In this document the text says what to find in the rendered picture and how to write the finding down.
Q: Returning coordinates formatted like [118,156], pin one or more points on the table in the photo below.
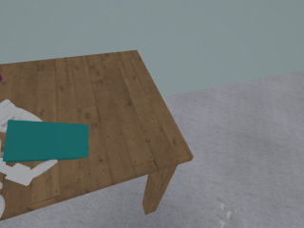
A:
[131,132]

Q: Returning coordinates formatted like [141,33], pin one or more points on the left robot hand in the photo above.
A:
[19,173]

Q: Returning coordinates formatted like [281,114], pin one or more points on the right robot hand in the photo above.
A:
[235,221]

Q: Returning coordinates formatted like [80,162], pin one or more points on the sponge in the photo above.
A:
[30,141]

